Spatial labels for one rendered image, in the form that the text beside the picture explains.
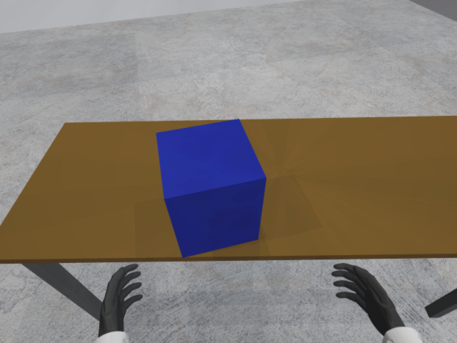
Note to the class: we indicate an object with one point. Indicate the right robot forearm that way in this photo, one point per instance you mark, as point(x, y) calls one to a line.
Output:
point(402, 335)

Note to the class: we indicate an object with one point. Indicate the right robot hand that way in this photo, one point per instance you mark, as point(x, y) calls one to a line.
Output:
point(370, 296)

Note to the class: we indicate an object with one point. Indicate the table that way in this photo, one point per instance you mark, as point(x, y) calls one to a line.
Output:
point(336, 188)

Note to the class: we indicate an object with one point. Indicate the left robot hand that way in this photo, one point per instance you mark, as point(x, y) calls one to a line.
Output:
point(114, 307)

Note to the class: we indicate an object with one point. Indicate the carton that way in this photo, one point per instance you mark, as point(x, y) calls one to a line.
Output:
point(213, 186)

